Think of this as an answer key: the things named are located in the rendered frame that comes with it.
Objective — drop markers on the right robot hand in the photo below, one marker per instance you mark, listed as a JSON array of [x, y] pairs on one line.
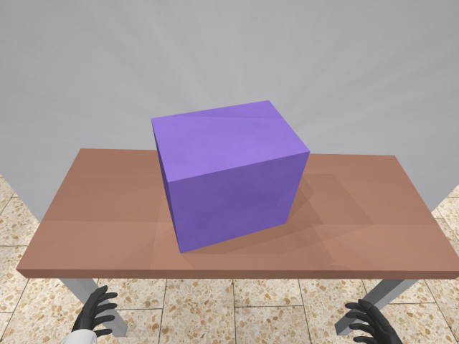
[[378, 326]]

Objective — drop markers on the carton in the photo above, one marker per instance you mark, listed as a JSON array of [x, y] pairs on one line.
[[228, 171]]

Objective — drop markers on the left robot forearm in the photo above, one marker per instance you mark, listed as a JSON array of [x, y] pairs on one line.
[[82, 336]]

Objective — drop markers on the table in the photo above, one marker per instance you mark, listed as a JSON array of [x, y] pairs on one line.
[[354, 217]]

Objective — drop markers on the left robot hand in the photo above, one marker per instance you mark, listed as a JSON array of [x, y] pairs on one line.
[[86, 319]]

